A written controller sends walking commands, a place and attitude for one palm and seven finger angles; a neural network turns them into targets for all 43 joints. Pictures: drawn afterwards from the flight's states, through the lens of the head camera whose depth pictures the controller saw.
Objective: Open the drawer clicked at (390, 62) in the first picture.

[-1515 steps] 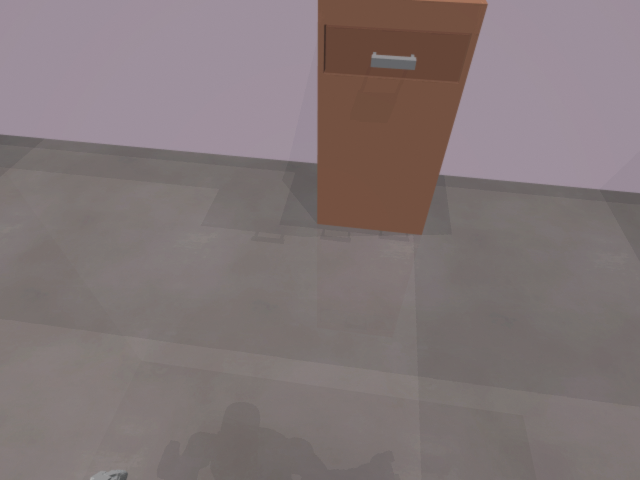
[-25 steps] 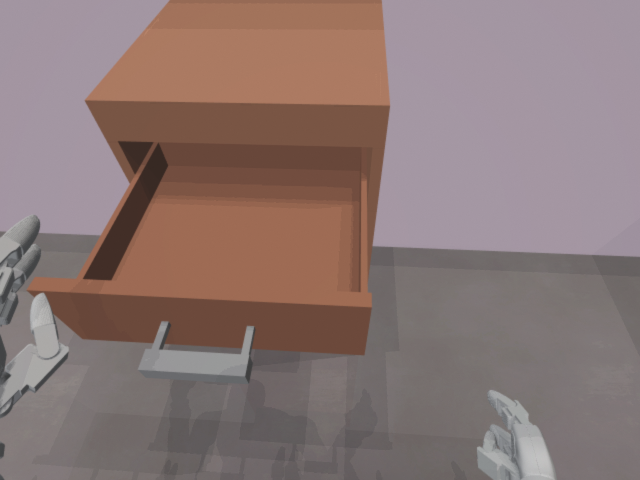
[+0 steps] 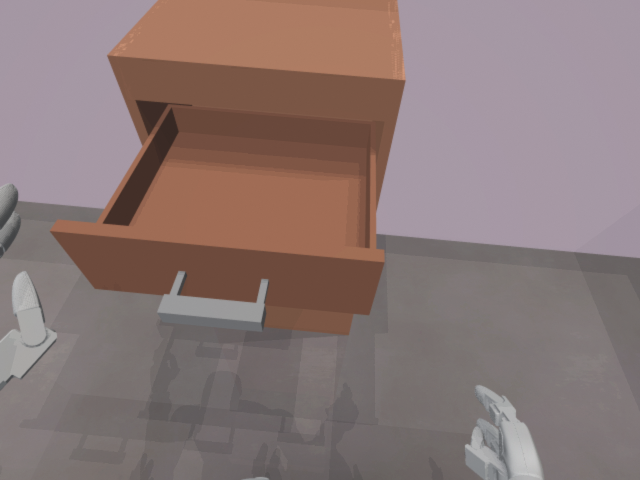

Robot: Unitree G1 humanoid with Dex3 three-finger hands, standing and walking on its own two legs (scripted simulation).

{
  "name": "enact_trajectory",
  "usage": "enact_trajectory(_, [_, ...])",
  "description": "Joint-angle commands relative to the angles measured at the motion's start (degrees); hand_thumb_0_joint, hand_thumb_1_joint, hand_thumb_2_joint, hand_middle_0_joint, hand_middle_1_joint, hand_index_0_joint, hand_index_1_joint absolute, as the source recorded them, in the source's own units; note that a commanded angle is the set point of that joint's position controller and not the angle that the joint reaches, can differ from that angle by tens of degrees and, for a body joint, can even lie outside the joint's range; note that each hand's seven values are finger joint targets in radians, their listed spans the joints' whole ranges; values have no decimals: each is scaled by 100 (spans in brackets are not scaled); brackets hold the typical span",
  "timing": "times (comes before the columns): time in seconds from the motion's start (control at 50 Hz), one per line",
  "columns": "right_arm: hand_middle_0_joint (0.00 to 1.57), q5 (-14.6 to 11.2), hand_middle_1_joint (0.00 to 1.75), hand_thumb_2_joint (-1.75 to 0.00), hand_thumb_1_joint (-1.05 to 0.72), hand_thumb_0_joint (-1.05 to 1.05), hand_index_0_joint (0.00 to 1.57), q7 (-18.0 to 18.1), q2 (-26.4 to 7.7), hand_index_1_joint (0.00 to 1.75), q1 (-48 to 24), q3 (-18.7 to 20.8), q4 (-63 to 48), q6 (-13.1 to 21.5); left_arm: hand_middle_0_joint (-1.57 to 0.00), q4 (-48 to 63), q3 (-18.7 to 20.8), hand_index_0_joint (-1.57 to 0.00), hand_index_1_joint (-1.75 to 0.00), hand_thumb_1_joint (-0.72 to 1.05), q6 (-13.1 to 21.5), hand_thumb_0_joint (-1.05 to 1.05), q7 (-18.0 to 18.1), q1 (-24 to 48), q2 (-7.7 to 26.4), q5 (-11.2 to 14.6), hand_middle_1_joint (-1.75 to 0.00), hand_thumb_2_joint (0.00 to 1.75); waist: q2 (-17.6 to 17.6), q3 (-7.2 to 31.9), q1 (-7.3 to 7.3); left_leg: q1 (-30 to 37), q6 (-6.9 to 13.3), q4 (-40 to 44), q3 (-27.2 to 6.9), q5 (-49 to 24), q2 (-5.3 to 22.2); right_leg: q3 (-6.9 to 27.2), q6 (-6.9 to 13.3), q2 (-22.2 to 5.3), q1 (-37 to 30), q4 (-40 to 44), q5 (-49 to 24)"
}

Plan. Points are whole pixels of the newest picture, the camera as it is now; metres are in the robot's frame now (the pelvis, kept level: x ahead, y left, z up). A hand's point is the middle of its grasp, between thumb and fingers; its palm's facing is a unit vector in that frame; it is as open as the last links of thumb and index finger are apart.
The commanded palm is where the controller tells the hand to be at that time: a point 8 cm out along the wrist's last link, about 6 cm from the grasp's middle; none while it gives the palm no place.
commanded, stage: step back with the hand held close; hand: left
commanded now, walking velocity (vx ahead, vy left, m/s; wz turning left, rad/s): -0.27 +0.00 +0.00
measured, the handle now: (218, 297) +0.34 +0.16 +0.01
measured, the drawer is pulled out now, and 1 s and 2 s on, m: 0.30 0.30 0.30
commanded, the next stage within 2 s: stop stepping back and stand still in 0.64 s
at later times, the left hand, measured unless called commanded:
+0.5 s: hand (39, 429) +0.13 +0.21 +0.19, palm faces +0.39 -0.80 -0.46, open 7.4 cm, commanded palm +0.06 +0.25 +0.20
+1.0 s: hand out of the picture +0.00 +0.16 +0.18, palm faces +0.35 -0.79 -0.51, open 7.4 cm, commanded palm -0.06 +0.20 +0.20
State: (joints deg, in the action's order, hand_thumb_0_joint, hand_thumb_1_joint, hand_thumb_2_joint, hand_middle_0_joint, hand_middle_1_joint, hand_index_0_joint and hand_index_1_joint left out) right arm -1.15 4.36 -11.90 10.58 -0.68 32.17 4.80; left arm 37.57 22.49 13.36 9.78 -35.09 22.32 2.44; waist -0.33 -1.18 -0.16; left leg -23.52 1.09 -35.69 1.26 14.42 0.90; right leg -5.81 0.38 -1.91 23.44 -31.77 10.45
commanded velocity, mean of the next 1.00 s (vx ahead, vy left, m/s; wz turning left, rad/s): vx -0.22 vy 0.04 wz -0.02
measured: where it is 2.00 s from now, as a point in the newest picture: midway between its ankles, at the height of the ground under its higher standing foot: outside the picture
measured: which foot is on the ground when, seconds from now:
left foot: down 0.00-0.32, up 0.34-0.52, down 0.54-0.78, up 0.80-1.00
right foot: down 0.00-0.54, up 0.56-0.74, down 0.76-1.00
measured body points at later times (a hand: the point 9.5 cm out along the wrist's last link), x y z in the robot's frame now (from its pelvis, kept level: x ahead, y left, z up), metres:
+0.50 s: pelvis -0.06 -0.03 +0.01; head -0.04 -0.02 +0.46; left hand +0.10 +0.25 +0.21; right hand +0.12 -0.26 -0.07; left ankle -0.08 +0.10 -0.70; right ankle +0.03 -0.12 -0.73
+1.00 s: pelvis -0.18 -0.08 +0.01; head -0.17 -0.08 +0.46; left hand -0.02 +0.20 +0.21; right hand -0.02 -0.32 -0.07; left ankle -0.22 +0.05 -0.70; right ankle -0.12 -0.15 -0.73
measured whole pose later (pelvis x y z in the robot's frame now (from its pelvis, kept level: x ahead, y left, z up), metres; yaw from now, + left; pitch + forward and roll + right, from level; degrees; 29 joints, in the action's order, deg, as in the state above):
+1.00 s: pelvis -0.18 -0.08 +0.01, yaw +1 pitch +2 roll +3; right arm -1.0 3.5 -11.7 13.0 -0.5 35.0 3.5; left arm 34.4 21.8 12.2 9.2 -39.5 23.4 1.6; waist -2.5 1.5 2.1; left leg -16.9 0.6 -40.2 2.3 24.3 -1.4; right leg -3.0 3.9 -0.1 19.5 -26.2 8.6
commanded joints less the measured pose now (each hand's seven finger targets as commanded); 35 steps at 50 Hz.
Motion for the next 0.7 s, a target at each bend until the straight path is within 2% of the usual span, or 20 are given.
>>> enact_trajectory(0.0, [20, 46, 30, -90, -90, 0, 20, 64, -745, 30, -471, 272, -925, 400, -20, 1238, 712, -20, -30, 90, 388, 0, 203, 162, 926, -20, -30, 90, 787, 443, 75, -890, 288, 1676, -1082, 1424, 897, 669, -10, -268, -1013, 92, 1264])
enact_trajectory(0.06, [20, 62, 30, -90, -90, 0, 20, 39, -713, 30, -468, 289, -940, 498, -20, 1330, 808, -20, -30, 90, 458, 0, 159, 84, 953, -37, -30, 90, 1013, 768, -27, -1004, 356, 1649, -1231, 16, 1189, 463, -70, -44, -1527, -743, 115])
enact_trajectory(0.12, [20, 121, 30, -90, -90, 0, 20, -12, -679, 30, -468, 317, -818, 585, -20, 1252, 858, -20, -30, 90, 507, 0, 79, 16, 979, 7, -30, 90, 1075, 798, -53, -668, 429, 1534, -1217, -898, 1395, 506, -62, -22, -1182, -1009, 788])
enact_trajectory(0.16, [20, 156, 30, -90, -90, 0, 20, -67, -698, 30, -349, 324, -687, 615, -20, 1325, 797, -20, -30, 90, 541, 0, 16, -2, 906, 47, -30, 90, 988, 1034, -36, -30, 440, 1140, -1143, -2233, 1452, 531, -35, -18, -1033, -750, 577])
enact_trajectory(0.22, [20, 118, 30, -90, -90, 0, 20, -118, -710, 30, -418, 333, -662, 604, -20, 1291, 754, -20, -30, 90, 496, 0, -50, 28, 849, 116, -30, 90, 836, 1082, -44, -152, 375, 900, -929, -1732, 1375, 611, 26, -140, -1171, -560, 449])
enact_trajectory(0.24, [20, 80, 30, -90, -90, 0, 20, -125, -714, 30, -463, 337, -680, 581, -20, 1260, 808, -20, -30, 90, 489, 0, -55, 42, 897, 125, -30, 90, 685, 1001, -39, -454, 324, 744, -827, -1029, 1242, 754, 80, -273, -1237, -386, 234])
enact_trajectory(0.26, [20, 27, 30, -90, -90, 0, 20, -122, -671, 30, -507, 340, -725, 545, -20, 1191, 883, -20, -30, 90, 485, 0, -53, 86, 997, 135, -30, 90, 136, 881, -25, -723, 194, 313, -620, -2, 851, 1277, 215, -608, -1087, 114, 36])
enact_trajectory(0.3, [20, -35, 30, -90, -90, 0, 20, -137, -544, 30, -377, 415, -589, 425, -20, 1041, 920, -20, -30, 90, 407, 0, 8, 170, 1180, 152, -30, 90, -1317, 923, 35, -92, -228, -1997, -68, 1313, -264, 3069, 956, -2099, 60, 1991, 768])
enact_trajectory(0.32, [20, 37, 30, -90, -90, 0, 20, -150, -498, 30, -521, 407, -536, 339, -20, 900, 850, -20, -30, 90, 339, 0, 21, 165, 1107, 139, -30, 90, -1258, 964, 8, -107, -231, -3114, -272, 1423, -255, 2861, 1130, -2278, 52, 2090, 680])
enact_trajectory(0.36, [20, 106, 30, -90, -90, 0, 20, -104, -307, 30, -652, 248, -613, 243, -20, 809, 819, -20, -30, 90, 307, 0, 13, 30, 935, 48, -30, 90, -947, 882, 124, -71, -285, -2840, -324, 1336, -57, 1854, 915, -1742, -146, 1595, -415])
enact_trajectory(0.4, [20, 109, 30, -90, -90, 0, 20, -13, -315, 30, -767, 164, -647, 153, -20, 711, 842, -20, -30, 90, 293, 0, 60, -54, 945, -24, -30, 90, -914, 686, 40, 124, -211, -1307, -187, 1570, -7, 1479, 665, -1401, -363, 1396, -746])
enact_trajectory(0.46, [20, 153, 30, -90, -90, 0, 20, -8, -512, 30, -416, 216, -500, 179, -20, 1035, 668, -20, -30, 90, 322, 0, 62, -29, 907, -38, -30, 90, -652, 823, 138, 643, -84, 923, 170, 715, -71, 1249, 297, -1103, -806, 1200, -554])
enact_trajectory(0.48, [20, 152, 30, -90, -90, 0, 20, 5, -622, 30, -432, 315, -449, 197, -20, 1135, 772, -20, -30, 90, 366, 0, 91, -2, 1106, -31, -30, 90, -262, 791, 150, 769, -11, 1507, 38, 173, 229, 1160, 174, -935, -856, 827, -574])
enact_trajectory(0.5, [20, 141, 30, -90, -90, 0, 20, -29, -755, 30, -442, 392, -532, 270, -20, 1300, 615, -20, -30, 90, 445, 0, 57, 35, 952, -34, -30, 90, 526, 778, 68, 443, 275, 1824, -723, -261, 955, 902, -37, -513, -883, 233, -316])
enact_trajectory(0.52, [20, 113, 30, -90, -90, 0, 20, -82, -830, 30, -500, 439, -665, 386, -20, 1553, 635, -20, -30, 90, 502, 0, 49, 190, 988, -49, -30, 90, 1221, 811, 28, 183, 521, 1733, -1168, -1129, 1644, 575, -185, -99, -839, -652, 70])
enact_trajectory(0.54, [20, 105, 30, -90, -90, 0, 20, -104, -670, 30, -472, 464, -623, 478, -20, 1297, 848, -20, -30, 90, 510, 0, 60, 14, 1055, -14, -30, 90, 1449, 1033, 79, -167, 594, 1813, -1102, -1169, 1866, 530, -169, 5, -846, -1514, 1196])
enact_trajectory(0.56, [20, 181, 30, -90, -90, 0, 20, -103, -607, 30, -480, 477, -658, 544, -20, 1481, 960, -20, -30, 90, 495, 0, 106, 63, 1096, -25, -30, 90, 1654, 928, 95, -390, 694, 1797, -1212, -1588, 1949, 586, -153, 124, -632, -2175, 1536])
enact_trajectory(0.6, [20, 202, 30, -90, -90, 0, 20, -131, -577, 30, -327, 535, -423, 614, -20, 1629, 783, -20, -30, 90, 477, 0, 81, 89, 902, 51, -30, 90, 1297, 871, 137, 762, 682, 1074, -1006, -3866, 1885, 733, -120, 183, 36, -2013, 1555])
enact_trajectory(0.64, [20, 137, 30, -90, -90, 0, 20, -227, -640, 30, -289, 530, -331, 640, -20, 1405, 597, -20, -30, 90, 420, 0, -9, 30, 678, 63, -30, 90, 1335, 817, 61, 1295, 506, 888, -740, -4253, 1710, 516, -144, 173, 53, -1239, 1266])
enact_trajectory(0.68, [20, 140, 30, -90, -90, 0, 20, -264, -682, 30, -399, 497, -286, 648, -20, 1326, 638, -20, -30, 90, 421, 0, -57, 174, 787, 35, -30, 90, 1336, 751, 22, 1205, 396, 761, -694, -3763, 1708, 493, -130, 83, -373, -364, 768])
